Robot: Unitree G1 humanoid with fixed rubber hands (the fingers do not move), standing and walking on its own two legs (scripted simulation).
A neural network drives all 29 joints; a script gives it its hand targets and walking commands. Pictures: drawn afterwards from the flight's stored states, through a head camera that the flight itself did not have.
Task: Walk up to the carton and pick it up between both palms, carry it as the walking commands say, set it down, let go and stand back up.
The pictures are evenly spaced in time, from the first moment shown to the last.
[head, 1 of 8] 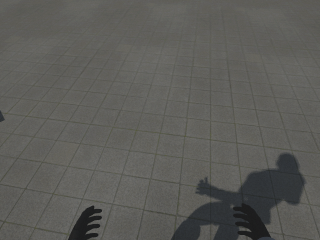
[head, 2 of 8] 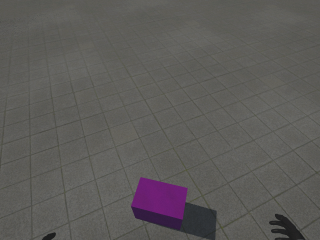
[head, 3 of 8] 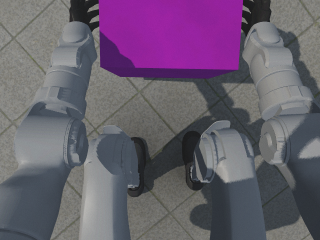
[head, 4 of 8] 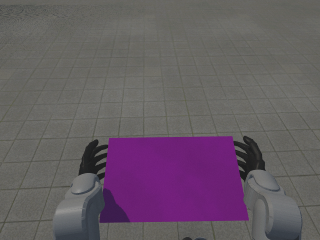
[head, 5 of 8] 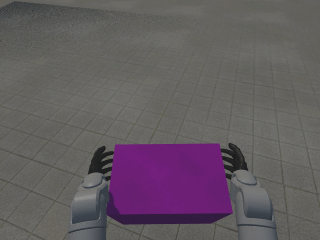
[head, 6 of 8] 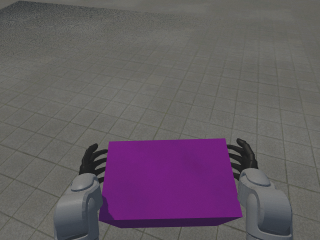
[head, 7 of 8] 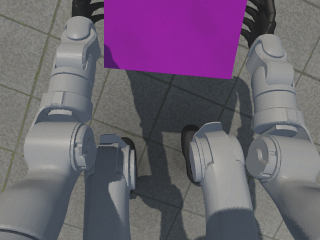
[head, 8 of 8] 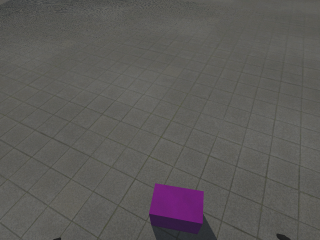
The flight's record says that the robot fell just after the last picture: no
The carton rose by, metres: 0.69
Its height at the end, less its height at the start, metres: +0.00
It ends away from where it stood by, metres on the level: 4.19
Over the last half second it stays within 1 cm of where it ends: yes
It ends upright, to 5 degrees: yes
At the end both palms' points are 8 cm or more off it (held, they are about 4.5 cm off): yes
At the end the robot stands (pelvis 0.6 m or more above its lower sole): yes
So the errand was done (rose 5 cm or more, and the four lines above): yes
